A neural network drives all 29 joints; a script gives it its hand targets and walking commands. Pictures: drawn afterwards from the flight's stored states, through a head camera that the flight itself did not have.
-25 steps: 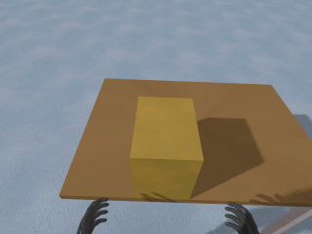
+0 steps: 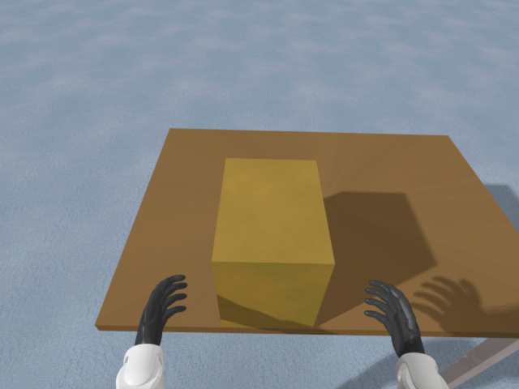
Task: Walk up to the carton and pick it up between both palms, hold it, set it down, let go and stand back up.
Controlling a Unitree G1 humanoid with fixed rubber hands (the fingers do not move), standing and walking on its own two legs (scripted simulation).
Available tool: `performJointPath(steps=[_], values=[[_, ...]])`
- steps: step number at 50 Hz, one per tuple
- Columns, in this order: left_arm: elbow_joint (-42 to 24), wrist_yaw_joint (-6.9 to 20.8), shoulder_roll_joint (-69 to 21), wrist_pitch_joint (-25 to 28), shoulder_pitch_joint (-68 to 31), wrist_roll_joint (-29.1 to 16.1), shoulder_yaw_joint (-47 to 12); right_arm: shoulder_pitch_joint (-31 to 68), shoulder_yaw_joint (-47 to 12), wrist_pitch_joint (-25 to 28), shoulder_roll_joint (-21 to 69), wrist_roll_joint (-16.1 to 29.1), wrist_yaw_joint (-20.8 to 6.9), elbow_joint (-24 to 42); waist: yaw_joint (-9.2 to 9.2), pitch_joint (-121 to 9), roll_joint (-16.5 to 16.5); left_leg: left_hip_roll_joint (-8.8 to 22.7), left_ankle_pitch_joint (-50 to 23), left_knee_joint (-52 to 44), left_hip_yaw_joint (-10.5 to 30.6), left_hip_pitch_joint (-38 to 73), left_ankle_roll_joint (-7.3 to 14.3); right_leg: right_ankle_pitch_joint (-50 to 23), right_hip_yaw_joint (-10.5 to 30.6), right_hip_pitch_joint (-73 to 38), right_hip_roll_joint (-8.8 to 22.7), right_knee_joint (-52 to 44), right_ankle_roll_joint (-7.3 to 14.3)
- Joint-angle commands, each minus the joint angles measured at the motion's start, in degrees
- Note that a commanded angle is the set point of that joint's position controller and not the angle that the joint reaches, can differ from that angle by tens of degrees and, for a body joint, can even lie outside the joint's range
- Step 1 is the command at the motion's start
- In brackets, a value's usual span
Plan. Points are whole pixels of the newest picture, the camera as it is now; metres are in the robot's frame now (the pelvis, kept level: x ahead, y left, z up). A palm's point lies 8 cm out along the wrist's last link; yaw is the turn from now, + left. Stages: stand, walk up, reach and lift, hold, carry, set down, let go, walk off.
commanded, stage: reach and lift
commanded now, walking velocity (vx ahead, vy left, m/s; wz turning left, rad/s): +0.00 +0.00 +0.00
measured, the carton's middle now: (269, 243) +0.44 +0.01 -0.06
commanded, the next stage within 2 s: none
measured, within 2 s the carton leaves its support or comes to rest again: neither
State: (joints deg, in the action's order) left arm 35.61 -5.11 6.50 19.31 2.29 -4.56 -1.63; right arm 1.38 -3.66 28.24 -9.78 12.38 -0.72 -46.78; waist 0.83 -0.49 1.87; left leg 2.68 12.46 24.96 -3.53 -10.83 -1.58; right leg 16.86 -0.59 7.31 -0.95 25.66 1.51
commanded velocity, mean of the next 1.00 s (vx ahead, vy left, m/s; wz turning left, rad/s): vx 0.00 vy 0.00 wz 0.00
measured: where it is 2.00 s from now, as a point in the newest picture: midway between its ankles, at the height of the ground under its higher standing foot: outside the picture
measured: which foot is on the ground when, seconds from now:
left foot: down 0.00-1.00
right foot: down 0.00-1.00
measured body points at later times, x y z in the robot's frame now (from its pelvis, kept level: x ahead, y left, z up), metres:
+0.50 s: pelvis +0.00 +0.00 +0.01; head +0.01 +0.01 +0.46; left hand +0.32 +0.19 +0.03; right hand +0.33 -0.19 +0.03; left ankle +0.01 +0.13 -0.74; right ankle -0.03 -0.10 -0.74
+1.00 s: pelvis -0.02 +0.00 +0.00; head +0.01 +0.01 +0.45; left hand +0.38 +0.18 +0.08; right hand +0.40 -0.18 +0.08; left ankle +0.01 +0.13 -0.74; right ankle -0.03 -0.10 -0.74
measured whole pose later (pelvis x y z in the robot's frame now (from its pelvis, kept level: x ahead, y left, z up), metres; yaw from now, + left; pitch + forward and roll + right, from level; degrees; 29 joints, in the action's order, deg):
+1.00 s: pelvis -0.02 +0.00 +0.00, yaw -2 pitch +6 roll +0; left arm 43.2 -5.7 7.3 -5.0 -35.7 -4.1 6.8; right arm 40.1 -3.7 2.6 -14.4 17.2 4.5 -54.8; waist 2.6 -3.9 0.7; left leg 4.1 8.0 21.6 -4.7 -19.5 -1.4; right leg 11.3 0.6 16.2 -2.4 21.5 1.4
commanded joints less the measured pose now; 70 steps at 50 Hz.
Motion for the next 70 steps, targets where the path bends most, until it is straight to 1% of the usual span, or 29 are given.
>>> performJointPath(steps=[1, 2, 3, 5, 6, 7, 9, 11, 12, 15, 17, 21, 25, 28, 30, 33, 34, 42, 44, 48, 50, 51, 53, 55, 56, 58, 63, 67, 70], values=[[-8.3, -0.1, 2.9, 0.2, -12.3, 0.2, 1.6, 13.2, 2.0, -0.4, -6.3, 0.3, 0.5, 7.0, 0.32, -7.0, -0.8, -2.2, -12.2, -1.7, 1.6, 11.9, -0.3, -12.2, 2.0, 8.2, -0.1, -6.7, -0.3], [-7.8, -0.1, 2.3, -0.3, -12.3, 0.0, 1.4, 13.8, 1.6, -0.9, -6.2, 0.1, 0.6, 8.0, 0.31, -8.1, -0.4, -2.2, -12.5, -1.8, 1.4, 12.4, 0.0, -12.4, 2.1, 7.8, 0.0, -6.9, -0.5], [-9.2, -0.3, 3.6, -1.1, -16.7, 0.2, 1.8, 17.5, 2.2, -1.9, -6.7, 0.3, 0.7, 8.3, 0.43, -9.3, -1.4, -2.3, -12.1, -2.0, 1.2, 11.6, 0.1, -12.8, 2.3, 7.8, 0.1, -6.6, -0.5], [-9.6, -0.7, 2.8, -2.2, -17.4, 0.3, 1.8, 18.6, 1.7, -3.4, -6.3, 1.0, 0.9, 8.7, 0.36, -10.6, -1.0, -2.0, -13.0, -2.1, 1.3, 12.6, 0.2, -14.0, 2.3, 7.2, 0.0, -6.5, -0.7], [-9.7, -0.8, 2.5, -2.5, -17.7, 0.0, 2.5, 19.4, 1.2, -3.8, -6.3, 1.2, 1.0, 9.8, 0.97, -12.0, -0.5, -2.1, -13.7, -2.1, 1.3, 12.9, 0.3, -14.8, 2.3, 6.7, -0.1, -6.5, -0.9], [-10.5, -0.8, 2.7, -3.1, -18.4, 0.1, 2.4, 19.8, 1.0, -4.5, -6.7, 1.5, 1.1, 9.7, 0.73, -12.2, -1.3, -2.3, -14.6, -2.0, 1.2, 12.8, 0.3, -16.6, 2.4, 6.4, 0.0, -6.4, -1.2], [-9.9, -0.5, 2.5, -4.2, -18.4, 0.6, 3.6, 20.4, 0.9, -5.1, -6.7, 1.7, 1.5, 9.6, 0.96, -14.1, -0.9, -2.5, -17.1, -1.6, 1.2, 14.0, 0.2, -20.2, 2.4, 5.4, -0.2, -6.2, -1.6], [-10.2, 0.1, 1.7, -5.4, -16.9, 1.6, 4.3, 19.3, 0.3, -5.5, -7.0, 1.7, 2.1, 9.2, 0.73, -14.5, -0.5, -2.4, -20.4, -1.5, 1.5, 16.1, 0.0, -24.8, 2.3, 4.4, -0.2, -6.1, -1.9], [-9.8, 0.6, 2.2, -6.3, -19.0, 1.8, 4.7, 21.1, -0.2, -5.9, -7.3, 1.9, 2.6, 8.8, 0.29, -13.8, -0.3, -2.7, -21.4, -1.3, 1.2, 15.6, 0.2, -27.1, 2.5, 4.3, -0.1, -6.0, -2.1], [-12.1, 1.1, 1.9, -8.4, -20.2, 2.8, 5.8, 22.5, -0.7, -6.9, -6.9, 2.2, 3.3, 9.7, 0.51, -14.6, -0.4, -2.5, -23.1, -1.6, 1.3, 16.4, 0.2, -30.3, 2.5, 2.4, -0.2, -6.4, -2.4], [-13.1, 1.2, 1.5, -9.9, -21.7, 2.7, 5.9, 24.7, -0.1, -7.6, -8.1, 1.9, 3.5, 10.6, 0.43, -14.1, -0.4, -2.4, -22.6, -2.2, 1.2, 15.9, -0.1, -29.0, 2.1, 3.0, -0.8, -6.9, -2.5], [-13.9, 1.5, 3.4, -12.5, -29.6, 1.8, 6.3, 31.3, 0.1, -10.6, -8.7, 2.0, 4.1, 11.6, -0.13, -14.9, 0.6, -2.6, -17.6, -3.1, 0.7, 14.2, 1.0, -24.4, 2.0, 4.3, -0.6, -7.5, -2.9], [-14.3, 1.2, 3.7, -14.5, -32.0, 1.9, 7.1, 34.9, 0.2, -12.6, -8.9, 3.0, 4.2, 12.4, 0.76, -18.9, -0.2, -2.4, -20.5, -2.5, 0.7, 16.5, 0.7, -26.5, 1.5, 4.7, -0.8, -7.0, -3.1], [-11.9, 0.7, 4.1, -16.0, -37.4, 1.1, 6.6, 40.1, 0.9, -14.4, -10.0, 3.3, 4.1, 10.6, 0.85, -20.0, -1.5, -1.9, -18.3, -2.6, 0.8, 15.3, 0.7, -21.9, 1.2, 6.7, -1.1, -7.4, -2.7], [-11.2, 0.4, 4.7, -17.2, -40.5, 0.7, 6.7, 42.0, 0.8, -16.2, -10.2, 3.3, 4.1, 9.8, 0.86, -20.7, -0.6, -1.8, -16.9, -2.9, 0.5, 14.9, 1.3, -19.7, 1.1, 8.0, -0.9, -7.6, -2.8], [-11.8, 0.2, 3.5, -19.1, -42.7, 0.8, 6.6, 43.9, 0.3, -18.4, -10.3, 4.8, 4.1, 7.9, 0.5, -23.4, -1.8, -1.5, -20.6, -2.2, 0.5, 16.7, 0.9, -21.8, 1.2, 8.2, -1.3, -7.6, -2.7], [-11.0, 0.3, 3.7, -19.7, -43.5, 1.3, 7.0, 45.5, 0.2, -18.9, -10.6, 5.1, 4.1, 7.5, 0.9, -23.7, -1.7, -1.4, -21.5, -1.9, 0.8, 17.1, 0.5, -21.8, 0.8, 8.3, -1.6, -7.6, -2.6], [-5.7, 0.4, 5.3, -23.1, -51.9, 2.1, 9.5, 54.6, 1.0, -22.1, -11.7, 4.8, 5.3, 3.6, 1.53, -23.6, -0.3, -1.5, -19.3, -1.9, 0.4, 14.3, 1.2, -20.1, 0.6, 9.4, -2.1, -8.0, -3.6], [-4.8, 0.2, 5.4, -23.4, -54.6, 2.2, 9.6, 57.3, 1.1, -22.8, -11.7, 5.0, 5.4, 2.5, 1.93, -24.6, -1.6, -1.6, -18.8, -1.9, 0.1, 14.1, 1.0, -19.2, 0.9, 9.2, -1.9, -8.0, -3.5], [-1.1, -0.8, 7.3, -21.7, -62.9, 0.2, 9.1, 64.3, 2.0, -24.0, -11.7, 4.6, 5.2, -0.4, 2.05, -27.9, -0.1, -1.3, -14.7, -1.7, 0.3, 10.7, 2.0, -15.3, 0.8, 11.5, -1.7, -7.7, -3.6], [-0.3, -1.6, 8.1, -20.4, -66.4, -0.5, 8.8, 67.8, 2.3, -23.8, -11.9, 4.5, 5.2, 0.3, 2.43, -33.5, -0.5, -1.2, -16.2, -0.9, 0.4, 10.7, 1.8, -16.9, 0.9, 11.7, -1.7, -7.0, -3.7], [1.8, -1.7, 7.7, -20.2, -66.9, -0.7, 8.5, 68.5, 2.3, -24.1, -11.7, 4.6, 5.2, -1.6, 2.28, -33.8, -1.3, -1.2, -16.4, -0.6, 0.4, 10.5, 1.8, -17.5, 1.2, 11.4, -1.6, -6.9, -3.6], [3.7, -1.9, 8.6, -19.5, -69.2, -1.1, 8.4, 70.8, 2.7, -23.9, -12.4, 4.4, 5.1, -2.3, 2.48, -37.0, -1.0, -1.2, -18.3, 0.3, 0.3, 10.7, 1.4, -19.9, 0.6, 11.7, -1.8, -6.1, -3.7], [7.9, -1.6, 8.7, -19.9, -69.6, -1.3, 8.2, 71.7, 2.3, -24.2, -13.4, 4.8, 5.3, -5.9, 2.17, -36.3, -1.1, -1.2, -20.6, 1.0, 0.7, 10.7, 0.9, -22.4, 0.9, 11.6, -1.7, -6.0, -3.8], [5.4, -1.8, 7.2, -21.2, -69.7, -0.1, 7.6, 70.3, 2.2, -24.2, -15.4, 5.9, 5.4, -7.1, 1.42, -38.8, -1.9, -1.2, -21.7, 1.7, 1.0, 11.0, -0.1, -24.6, 0.1, 10.8, -2.3, -5.7, -3.6], [5.5, -1.6, 8.3, -23.5, -71.0, -0.4, 7.7, 72.7, 2.0, -24.8, -16.3, 6.5, 5.6, -7.2, 0.61, -38.6, -1.3, -1.1, -22.7, 2.2, 0.9, 11.5, -0.5, -27.1, -0.4, 11.3, -2.6, -5.5, -4.2], [7.3, -1.7, 8.9, -25.5, -73.9, -0.4, 7.9, 75.8, 1.7, -26.5, -16.1, 7.4, 5.5, -9.9, 1.04, -37.0, -0.9, -1.2, -21.7, 1.7, 1.2, 9.8, -0.2, -27.3, -0.7, 11.1, -2.5, -5.4, -4.7], [12.4, -1.1, 8.4, -22.7, -72.4, 0.8, 8.5, 74.3, 0.1, -25.3, -15.0, 8.3, 4.6, -14.2, 1.73, -35.4, -1.0, -1.4, -22.3, 1.8, 1.2, 7.9, -0.1, -28.2, -0.3, 10.2, -2.1, -4.9, -4.7], [17.7, -0.3, 7.9, -17.4, -70.1, 2.0, 9.2, 71.6, -1.0, -22.2, -13.7, 8.4, 3.7, -17.6, 2.07, -34.4, -0.7, -1.5, -22.7, 2.1, 1.2, 4.8, 0.0, -28.7, 0.4, 9.6, -1.7, -4.1, -4.3]])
